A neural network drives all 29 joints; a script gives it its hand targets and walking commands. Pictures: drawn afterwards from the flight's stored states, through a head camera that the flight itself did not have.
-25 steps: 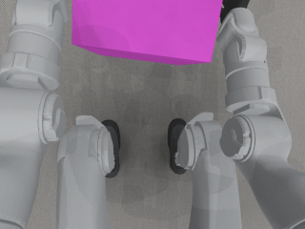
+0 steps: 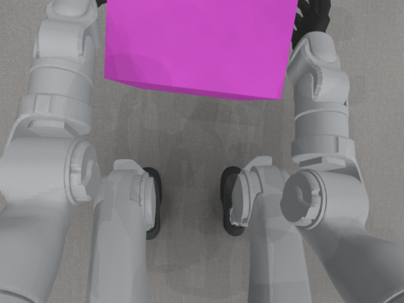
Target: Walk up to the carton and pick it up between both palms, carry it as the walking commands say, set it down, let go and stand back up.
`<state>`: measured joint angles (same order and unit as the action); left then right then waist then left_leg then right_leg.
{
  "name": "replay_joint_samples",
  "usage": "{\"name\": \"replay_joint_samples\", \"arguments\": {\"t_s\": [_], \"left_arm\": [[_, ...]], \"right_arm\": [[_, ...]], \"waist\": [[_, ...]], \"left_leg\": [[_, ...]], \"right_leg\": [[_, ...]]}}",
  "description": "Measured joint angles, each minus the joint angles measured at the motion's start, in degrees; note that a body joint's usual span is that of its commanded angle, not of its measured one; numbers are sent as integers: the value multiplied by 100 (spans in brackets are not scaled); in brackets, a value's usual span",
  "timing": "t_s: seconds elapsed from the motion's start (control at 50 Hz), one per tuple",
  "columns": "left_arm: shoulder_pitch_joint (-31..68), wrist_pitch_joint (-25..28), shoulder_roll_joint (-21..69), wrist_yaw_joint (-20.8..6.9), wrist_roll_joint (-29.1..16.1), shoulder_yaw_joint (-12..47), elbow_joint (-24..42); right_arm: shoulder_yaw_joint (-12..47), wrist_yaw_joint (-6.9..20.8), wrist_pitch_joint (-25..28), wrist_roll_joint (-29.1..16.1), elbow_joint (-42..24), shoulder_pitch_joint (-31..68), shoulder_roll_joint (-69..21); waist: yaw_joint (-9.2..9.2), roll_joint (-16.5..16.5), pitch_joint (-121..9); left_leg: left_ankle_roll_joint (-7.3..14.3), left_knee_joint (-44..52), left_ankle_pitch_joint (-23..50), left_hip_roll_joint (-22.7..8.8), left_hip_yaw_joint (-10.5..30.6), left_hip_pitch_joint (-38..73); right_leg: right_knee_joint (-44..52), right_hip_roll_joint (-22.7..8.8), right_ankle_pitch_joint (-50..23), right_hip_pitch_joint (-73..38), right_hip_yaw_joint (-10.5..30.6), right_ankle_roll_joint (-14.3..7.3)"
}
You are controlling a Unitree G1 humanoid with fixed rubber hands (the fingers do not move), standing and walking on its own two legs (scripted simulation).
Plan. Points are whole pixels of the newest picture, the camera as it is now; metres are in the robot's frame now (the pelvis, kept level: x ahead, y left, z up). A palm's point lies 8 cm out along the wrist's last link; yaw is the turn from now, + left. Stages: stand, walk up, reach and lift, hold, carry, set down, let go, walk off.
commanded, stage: reach and lift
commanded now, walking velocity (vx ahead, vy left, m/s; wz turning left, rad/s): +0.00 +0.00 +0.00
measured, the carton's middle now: (199, 25) +0.55 +0.00 -0.20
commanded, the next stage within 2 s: none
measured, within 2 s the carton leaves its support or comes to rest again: neither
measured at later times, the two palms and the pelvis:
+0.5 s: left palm out of the picture +0.53 +0.17 -0.04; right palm (343, 28) +0.50 -0.16 -0.03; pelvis +0.00 +0.00 +0.05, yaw +0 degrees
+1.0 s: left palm out of the picture +0.51 +0.17 +0.03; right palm (397, 24) +0.48 -0.16 +0.04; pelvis +0.00 +0.00 +0.10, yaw +0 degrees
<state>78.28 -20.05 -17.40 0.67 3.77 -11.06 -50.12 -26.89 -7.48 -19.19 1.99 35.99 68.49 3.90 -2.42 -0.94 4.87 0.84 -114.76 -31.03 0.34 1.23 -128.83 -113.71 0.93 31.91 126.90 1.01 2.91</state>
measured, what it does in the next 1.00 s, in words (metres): rises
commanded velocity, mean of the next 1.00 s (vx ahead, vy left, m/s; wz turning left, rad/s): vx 0.00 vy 0.00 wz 0.00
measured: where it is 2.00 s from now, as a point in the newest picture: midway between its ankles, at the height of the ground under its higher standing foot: (191, 213)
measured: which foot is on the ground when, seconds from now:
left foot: down 0.00-1.00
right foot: down 0.00-1.00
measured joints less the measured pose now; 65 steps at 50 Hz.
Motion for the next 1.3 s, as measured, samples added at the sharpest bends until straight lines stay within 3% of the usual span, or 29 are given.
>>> {"name": "replay_joint_samples", "arguments": {"t_s": [0.34, 1.3], "left_arm": [[-431, -249, 395, -98, 522, -516, 139], [-2058, -502, 1213, -264, 1035, -974, 905]], "right_arm": [[-407, 263, -269, 591, -82, -304, -271], [-511, 576, -500, 1041, -634, -1785, -821]], "waist": [[-10, 53, -748], [-50, 74, -1769]], "left_leg": [[6, 712, 201, 22, -16, 375], [-5, 2783, 536, 17, -28, 2354]], "right_leg": [[705, -7, -199, -366, 30, 2], [2790, -7, -585, -2308, 67, -36]]}}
